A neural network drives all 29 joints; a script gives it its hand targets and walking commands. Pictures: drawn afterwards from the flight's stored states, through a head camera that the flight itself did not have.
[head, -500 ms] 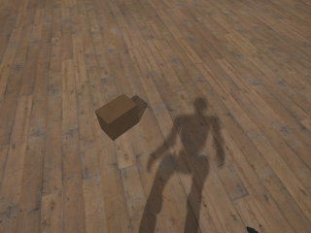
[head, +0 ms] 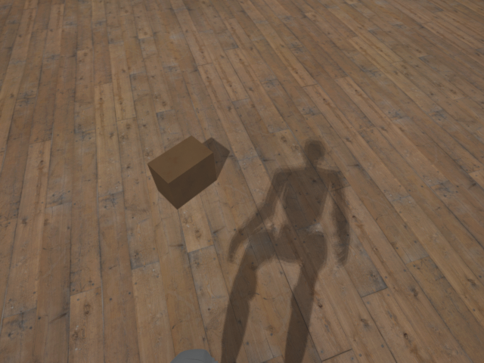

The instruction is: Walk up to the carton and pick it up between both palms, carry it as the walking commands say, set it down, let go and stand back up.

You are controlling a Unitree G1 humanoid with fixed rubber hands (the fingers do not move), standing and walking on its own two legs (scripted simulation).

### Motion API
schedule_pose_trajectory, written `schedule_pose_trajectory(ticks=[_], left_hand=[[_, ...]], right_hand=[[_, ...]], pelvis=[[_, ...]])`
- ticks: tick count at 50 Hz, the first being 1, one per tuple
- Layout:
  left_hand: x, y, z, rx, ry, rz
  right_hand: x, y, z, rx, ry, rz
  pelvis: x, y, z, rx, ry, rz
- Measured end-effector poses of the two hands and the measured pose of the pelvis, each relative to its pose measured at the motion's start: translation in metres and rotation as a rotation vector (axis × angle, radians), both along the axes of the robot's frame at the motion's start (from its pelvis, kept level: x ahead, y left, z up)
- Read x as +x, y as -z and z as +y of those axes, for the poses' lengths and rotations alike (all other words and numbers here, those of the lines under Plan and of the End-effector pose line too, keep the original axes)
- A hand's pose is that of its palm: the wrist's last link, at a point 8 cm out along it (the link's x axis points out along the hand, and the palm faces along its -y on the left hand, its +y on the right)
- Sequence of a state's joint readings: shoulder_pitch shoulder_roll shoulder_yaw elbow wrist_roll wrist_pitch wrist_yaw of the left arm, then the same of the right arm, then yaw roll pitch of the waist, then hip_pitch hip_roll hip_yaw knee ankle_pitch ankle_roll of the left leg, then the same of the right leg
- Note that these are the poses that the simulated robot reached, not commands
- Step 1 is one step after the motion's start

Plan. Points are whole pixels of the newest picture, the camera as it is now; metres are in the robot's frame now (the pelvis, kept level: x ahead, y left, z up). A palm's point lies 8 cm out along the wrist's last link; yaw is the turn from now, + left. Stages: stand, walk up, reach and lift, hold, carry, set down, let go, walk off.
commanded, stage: walk up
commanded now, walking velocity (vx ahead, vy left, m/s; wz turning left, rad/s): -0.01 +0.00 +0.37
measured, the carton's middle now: (184, 172) +0.98 +0.34 -0.66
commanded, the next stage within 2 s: none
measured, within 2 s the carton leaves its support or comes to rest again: neither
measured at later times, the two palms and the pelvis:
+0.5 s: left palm out of the picture +0.05 +0.24 -0.12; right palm out of the picture +0.06 -0.22 -0.14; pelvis -0.01 +0.01 +0.00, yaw +2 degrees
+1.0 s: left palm out of the picture +0.02 +0.24 -0.13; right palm out of the picture +0.06 -0.24 -0.15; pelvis -0.01 -0.01 +0.00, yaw +4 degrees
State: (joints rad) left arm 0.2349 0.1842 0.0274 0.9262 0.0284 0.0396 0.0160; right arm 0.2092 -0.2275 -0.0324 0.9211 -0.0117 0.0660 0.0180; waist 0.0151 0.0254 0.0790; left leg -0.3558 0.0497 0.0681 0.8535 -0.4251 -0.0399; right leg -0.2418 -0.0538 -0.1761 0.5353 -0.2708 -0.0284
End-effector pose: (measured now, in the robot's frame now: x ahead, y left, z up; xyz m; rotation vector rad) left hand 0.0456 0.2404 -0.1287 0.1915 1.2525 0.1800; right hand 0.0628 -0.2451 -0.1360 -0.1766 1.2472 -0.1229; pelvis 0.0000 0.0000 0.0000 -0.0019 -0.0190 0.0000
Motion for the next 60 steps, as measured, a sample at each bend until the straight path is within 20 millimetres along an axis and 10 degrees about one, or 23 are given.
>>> schedule_pose_trajectory(ticks=[7,18,26,41,60], left_hand=[[0.007,0.023,0.012,-0.076,-0.039,-0.034],[0.02,0.002,0.017,-0.052,-0.029,-0.066],[0.006,-0.01,0.001,0.019,-0.005,-0.055],[-0.035,0.015,0.002,-0.054,-0.133,-0.004],[-0.035,-0.009,-0.015,-0.007,-0.097,-0.022]], right_hand=[[0.004,-0.012,0.018,-0.074,-0.059,0.004],[0.007,-0.015,0.04,-0.033,-0.035,-0.033],[0.0,0.009,0.024,0.038,-0.003,-0.031],[-0.003,-0.007,0.019,-0.057,-0.086,0.018],[0.005,0.003,0.011,0.011,-0.072,-0.001]], pelvis=[[-0.003,0.006,0.018,-0.017,-0.038,0.001],[-0.004,-0.006,0.022,0.006,-0.036,0.013],[-0.007,-0.002,0.005,0.013,-0.034,0.0],[-0.009,0.0,0.011,0.008,-0.108,0.012],[-0.018,-0.007,-0.004,0.011,-0.088,0.014]])
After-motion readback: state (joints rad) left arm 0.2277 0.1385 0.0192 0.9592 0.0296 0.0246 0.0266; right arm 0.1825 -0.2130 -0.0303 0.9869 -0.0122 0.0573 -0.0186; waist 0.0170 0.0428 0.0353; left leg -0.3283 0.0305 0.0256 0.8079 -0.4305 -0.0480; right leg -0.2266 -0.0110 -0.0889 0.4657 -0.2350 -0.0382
